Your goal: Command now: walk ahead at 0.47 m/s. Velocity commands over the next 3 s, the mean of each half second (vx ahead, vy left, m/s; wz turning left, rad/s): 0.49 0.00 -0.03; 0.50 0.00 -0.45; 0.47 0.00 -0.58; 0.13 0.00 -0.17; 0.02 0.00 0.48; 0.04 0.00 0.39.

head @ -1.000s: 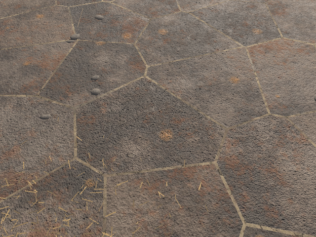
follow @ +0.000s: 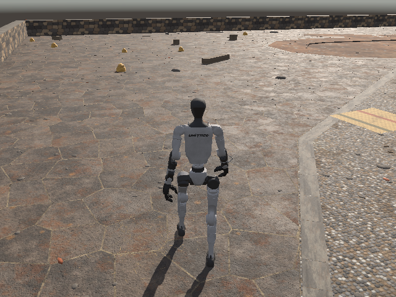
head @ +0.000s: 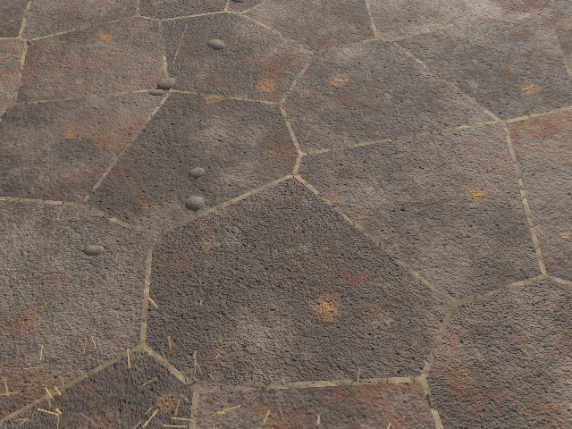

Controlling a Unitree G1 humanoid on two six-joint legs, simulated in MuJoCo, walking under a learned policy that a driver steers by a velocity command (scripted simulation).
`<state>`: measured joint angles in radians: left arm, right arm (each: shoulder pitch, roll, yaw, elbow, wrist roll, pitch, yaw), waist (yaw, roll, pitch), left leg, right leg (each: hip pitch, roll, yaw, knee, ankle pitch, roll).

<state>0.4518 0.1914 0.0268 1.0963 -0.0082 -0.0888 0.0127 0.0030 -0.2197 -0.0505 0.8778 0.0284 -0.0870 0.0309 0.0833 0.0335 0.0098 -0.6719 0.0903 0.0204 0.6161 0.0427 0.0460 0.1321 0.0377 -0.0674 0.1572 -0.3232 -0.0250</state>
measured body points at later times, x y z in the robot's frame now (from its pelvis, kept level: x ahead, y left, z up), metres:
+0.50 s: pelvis +0.29 +0.04 +0.01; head +0.30 +0.04 +0.46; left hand +0.46 +0.29 -0.10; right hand +0.26 -0.22 -0.13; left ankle +0.22 +0.13 -0.73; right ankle +0.48 -0.14 -0.67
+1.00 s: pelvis +0.58 -0.05 +0.01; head +0.60 -0.07 +0.46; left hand +0.69 +0.21 -0.10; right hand +0.70 -0.35 -0.09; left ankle +0.80 +0.10 -0.67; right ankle +0.53 -0.11 -0.73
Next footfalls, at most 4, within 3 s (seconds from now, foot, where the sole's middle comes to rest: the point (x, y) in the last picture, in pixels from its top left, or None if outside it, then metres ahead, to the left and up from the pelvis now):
0.10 left None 0.26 0.13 -0.77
0.68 right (375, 396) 0.57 -0.12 -0.77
1.18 left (329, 274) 0.90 0.00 -0.77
1.66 right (450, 262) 0.96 -0.33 -0.77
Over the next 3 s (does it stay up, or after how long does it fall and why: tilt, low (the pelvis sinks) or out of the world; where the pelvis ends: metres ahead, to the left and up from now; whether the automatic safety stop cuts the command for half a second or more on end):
stays up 0.98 -0.17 0.00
